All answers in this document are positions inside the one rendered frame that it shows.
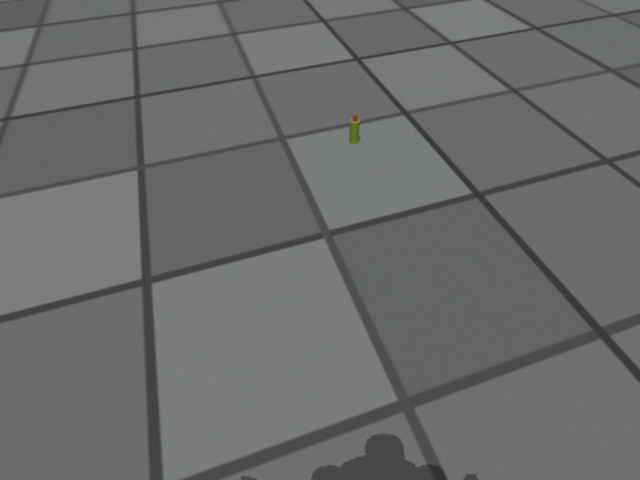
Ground bottle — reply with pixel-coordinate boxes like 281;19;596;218
349;113;360;144

